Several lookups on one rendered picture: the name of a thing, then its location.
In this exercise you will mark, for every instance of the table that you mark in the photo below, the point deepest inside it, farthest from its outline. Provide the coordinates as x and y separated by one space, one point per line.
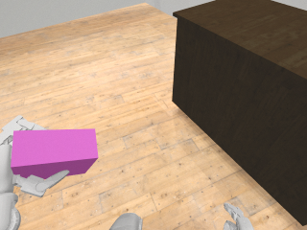
240 74

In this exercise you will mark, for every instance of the sponge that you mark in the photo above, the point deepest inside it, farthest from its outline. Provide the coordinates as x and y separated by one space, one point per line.
45 152

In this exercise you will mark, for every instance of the robot left forearm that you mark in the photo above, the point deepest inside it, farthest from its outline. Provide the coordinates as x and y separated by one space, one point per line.
10 217

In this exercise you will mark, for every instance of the robot left thigh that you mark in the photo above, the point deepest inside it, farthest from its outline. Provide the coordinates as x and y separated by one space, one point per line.
127 221

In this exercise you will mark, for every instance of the right robot hand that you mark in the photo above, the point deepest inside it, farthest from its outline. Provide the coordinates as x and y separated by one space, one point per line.
242 223

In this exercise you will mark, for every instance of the left robot hand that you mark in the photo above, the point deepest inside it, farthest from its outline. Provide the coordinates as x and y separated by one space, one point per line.
32 185

